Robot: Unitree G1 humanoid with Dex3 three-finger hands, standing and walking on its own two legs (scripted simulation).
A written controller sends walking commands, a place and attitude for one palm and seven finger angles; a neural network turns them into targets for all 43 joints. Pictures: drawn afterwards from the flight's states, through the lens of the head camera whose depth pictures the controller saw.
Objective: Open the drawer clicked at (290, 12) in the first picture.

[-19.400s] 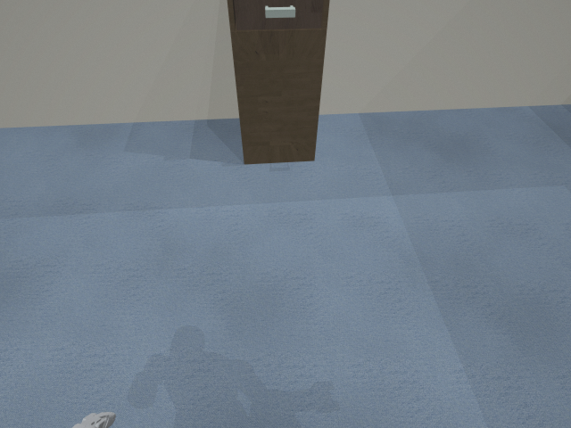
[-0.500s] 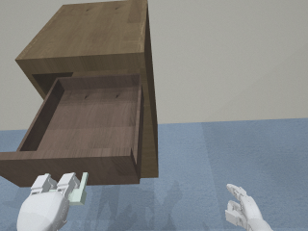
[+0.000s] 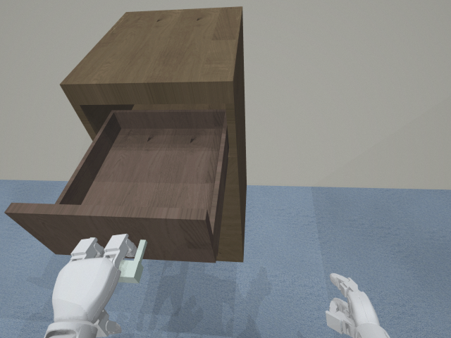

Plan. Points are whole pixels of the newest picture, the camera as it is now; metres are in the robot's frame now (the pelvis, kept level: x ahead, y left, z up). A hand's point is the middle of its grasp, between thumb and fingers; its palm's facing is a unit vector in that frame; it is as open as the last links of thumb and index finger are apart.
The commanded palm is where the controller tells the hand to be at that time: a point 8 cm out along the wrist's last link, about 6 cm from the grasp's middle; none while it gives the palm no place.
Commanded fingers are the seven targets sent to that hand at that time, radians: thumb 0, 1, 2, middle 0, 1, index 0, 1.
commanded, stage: lift the hand off the handle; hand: left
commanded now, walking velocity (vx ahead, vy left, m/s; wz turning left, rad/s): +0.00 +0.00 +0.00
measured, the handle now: (112, 257) +0.23 +0.23 +0.04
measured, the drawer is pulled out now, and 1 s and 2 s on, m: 0.30 0.29 0.29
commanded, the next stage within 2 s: draw the hand back to the body in 1.68 s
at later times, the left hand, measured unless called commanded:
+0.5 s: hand (110, 284) +0.19 +0.22 +0.02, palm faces +0.02 -0.11 -0.99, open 13.7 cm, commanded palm +0.18 +0.23 +0.09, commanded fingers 0.00 -0.50 0.30 -0.30 -1.20 -0.30 -1.20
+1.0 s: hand (84, 263) +0.20 +0.24 +0.09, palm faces +0.07 -0.13 -0.99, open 13.3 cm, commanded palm +0.18 +0.24 +0.16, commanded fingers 0.00 -0.50 0.30 -0.30 -1.20 -0.30 -1.20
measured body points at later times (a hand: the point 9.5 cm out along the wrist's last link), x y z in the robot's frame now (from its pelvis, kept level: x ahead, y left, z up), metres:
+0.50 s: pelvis -0.01 +0.00 +0.00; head +0.01 -0.04 +0.45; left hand +0.19 +0.23 +0.08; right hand +0.20 -0.20 -0.11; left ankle +0.02 +0.13 -0.70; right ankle -0.03 -0.08 -0.70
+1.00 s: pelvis +0.00 +0.01 +0.02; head +0.01 -0.03 +0.47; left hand +0.19 +0.25 +0.14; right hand +0.23 -0.19 -0.08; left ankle +0.02 +0.13 -0.70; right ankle -0.03 -0.08 -0.70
